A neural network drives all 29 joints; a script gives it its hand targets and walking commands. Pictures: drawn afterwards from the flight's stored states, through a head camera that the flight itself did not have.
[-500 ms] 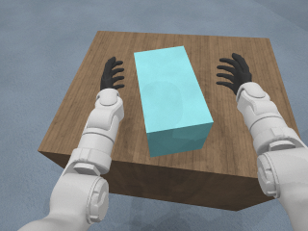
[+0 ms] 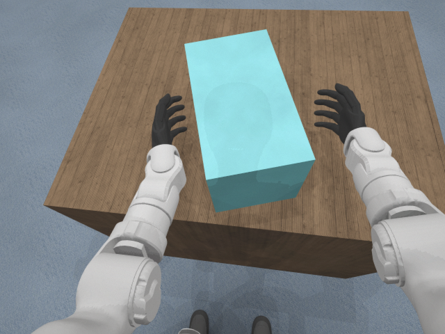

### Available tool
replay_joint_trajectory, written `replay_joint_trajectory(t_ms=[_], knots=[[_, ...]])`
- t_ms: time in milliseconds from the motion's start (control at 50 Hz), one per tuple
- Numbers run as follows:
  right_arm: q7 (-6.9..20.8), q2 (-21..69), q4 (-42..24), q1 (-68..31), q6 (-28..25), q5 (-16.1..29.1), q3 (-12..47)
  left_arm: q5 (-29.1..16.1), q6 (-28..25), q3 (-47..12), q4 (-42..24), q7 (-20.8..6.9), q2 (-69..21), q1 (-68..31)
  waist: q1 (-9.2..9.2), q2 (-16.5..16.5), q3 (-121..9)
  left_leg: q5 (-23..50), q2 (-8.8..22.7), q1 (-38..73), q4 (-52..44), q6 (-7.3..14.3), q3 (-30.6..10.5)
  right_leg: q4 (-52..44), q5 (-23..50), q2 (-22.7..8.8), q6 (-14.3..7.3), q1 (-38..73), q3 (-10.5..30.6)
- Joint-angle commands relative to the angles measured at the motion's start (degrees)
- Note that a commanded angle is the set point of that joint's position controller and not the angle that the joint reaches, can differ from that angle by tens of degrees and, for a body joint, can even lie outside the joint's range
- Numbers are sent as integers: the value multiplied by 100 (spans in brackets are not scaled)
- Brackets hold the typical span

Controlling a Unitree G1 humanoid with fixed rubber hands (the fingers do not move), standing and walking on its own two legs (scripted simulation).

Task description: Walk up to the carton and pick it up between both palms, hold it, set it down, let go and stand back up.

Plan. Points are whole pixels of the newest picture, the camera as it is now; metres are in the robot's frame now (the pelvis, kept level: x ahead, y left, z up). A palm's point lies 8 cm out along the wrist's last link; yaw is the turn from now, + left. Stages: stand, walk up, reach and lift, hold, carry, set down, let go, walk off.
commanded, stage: reach and lift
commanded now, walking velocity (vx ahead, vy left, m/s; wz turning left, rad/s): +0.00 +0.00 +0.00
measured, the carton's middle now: (240, 121) +0.52 +0.02 -0.01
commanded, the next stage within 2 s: none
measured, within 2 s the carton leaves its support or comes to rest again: neither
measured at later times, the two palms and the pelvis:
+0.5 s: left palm (171, 146) +0.45 +0.14 +0.01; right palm (314, 117) +0.51 -0.12 +0.02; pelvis +0.02 +0.01 +0.00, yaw +0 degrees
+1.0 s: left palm (171, 154) +0.43 +0.14 +0.01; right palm (312, 125) +0.50 -0.11 +0.02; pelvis +0.01 +0.00 +0.00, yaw +0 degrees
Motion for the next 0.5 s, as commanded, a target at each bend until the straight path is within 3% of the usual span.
replay_joint_trajectory(t_ms=[0,20,40,60,80,100,120,140,160,180,200,240,260,280,300,340,360,380,420,440,480], knots=[[-89,-108,-1307,-2979,-845,-569,51,585,-555,864,-237,-287,47,-1831,712,-1197,-5258,1631,-279,429,299,123,353,600,4514,-50,607,4396,428],[-76,-66,-1523,-2986,-954,-611,13,665,-572,952,-475,-302,-85,-1840,794,-1140,-5543,1961,-283,572,193,106,342,613,5007,-44,633,4606,392],[-111,10,-1566,-3122,-1107,-660,-16,770,-618,881,-573,-348,-296,-1855,703,-1100,-5656,2155,-301,512,213,86,339,723,5540,-77,671,4793,387],[-91,268,-1439,-3009,-1177,-728,94,877,-654,1059,-542,-434,-439,-1661,816,-1234,-5599,2275,-335,243,102,125,327,758,6115,-124,740,5136,447],[-99,399,-1584,-2995,-1316,-973,-34,961,-729,1050,-834,-462,-601,-1857,624,-1122,-5842,2300,-306,42,-120,174,302,860,6527,-219,816,5263,411],[-6,885,-1486,-3144,-1409,-1117,-60,1078,-744,1039,-729,-597,-1051,-2028,558,-1220,-5673,2090,-306,-276,-303,243,298,893,6613,-273,871,5283,395],[85,1393,-1431,-3107,-1497,-1305,65,1331,-810,1176,-670,-684,-1396,-1837,741,-1361,-5523,2237,-282,-161,-267,246,344,898,6891,-237,870,5338,361],[126,1718,-1353,-3024,-1618,-1600,-73,1451,-836,1077,-659,-789,-1785,-1897,550,-1343,-5541,2091,-278,-227,-423,309,305,865,6945,-341,898,5334,343],[281,2321,-1067,-3100,-1686,-1818,-137,1710,-904,1132,-487,-941,-2180,-1937,633,-1131,-5242,2130,-253,-172,-446,306,337,896,6793,-343,872,5112,256],[339,2602,-781,-2961,-1705,-1974,-261,1897,-887,1072,-481,-990,-2544,-1740,606,-933,-4868,2425,-199,450,-281,218,262,770,6615,-270,806,4772,146],[346,2859,-459,-2643,-1767,-2264,-541,2042,-943,930,-400,-1049,-2813,-1787,360,-811,-4720,2443,-206,498,-254,220,311,682,6184,-248,712,4570,99],[352,3110,-237,-2492,-1892,-2657,-877,2160,-975,848,-207,-1101,-3091,-1651,280,-650,-4707,2662,-130,1227,72,118,372,515,5577,-85,506,3958,-59],[183,2739,-273,-2226,-1944,-2772,-1150,2283,-1050,945,-288,-967,-2779,-1562,166,-639,-4830,2537,-169,1222,134,87,376,420,5158,-21,420,3988,-54],[-63,2071,-236,-2059,-1989,-2921,-1472,2311,-1037,1248,-132,-777,-2127,-1233,227,-623,-4633,2416,-158,1254,99,99,484,354,5061,6,405,4051,-70],[-141,2329,-234,-1999,-1904,-3114,-1633,2397,-1013,1115,-284,-764,-2384,-1299,90,-602,-4336,2348,-139,1495,129,106,472,296,4844,43,383,3866,-123],[-18,2623,-177,-2146,-1840,-3254,-1716,2374,-1012,1009,-495,-798,-2812,-1450,114,-660,-4241,2504,-172,1843,209,80,501,60,4192,123,267,3559,-161],[80,2949,-360,-2274,-1845,-3171,-1556,2470,-1011,1035,-594,-797,-2996,-1448,311,-487,-4413,2683,-155,2064,314,88,507,82,4212,114,207,3460,-159],[103,2989,-179,-2299,-1852,-3252,-1598,2467,-1025,1057,-537,-803,-3057,-1454,235,-578,-4490,2792,-171,2007,376,99,504,103,4337,134,198,3384,-101],[172,3213,-75,-2227,-1824,-3223,-1499,2531,-989,1074,-652,-770,-3310,-1369,408,-516,-4423,2924,-194,1993,386,100,522,101,4241,156,165,3484,-87],[162,3388,-26,-2184,-1837,-3313,-1617,2506,-979,966,-617,-795,-3389,-1410,249,-546,-4395,2925,-163,2086,399,121,478,108,4210,149,168,3424,-176],[119,3202,101,-2051,-1806,-3391,-1780,2451,-999,891,-778,-709,-3309,-1405,210,-364,-4371,2859,-152,2285,417,83,441,-22,3751,184,140,3175,-177]])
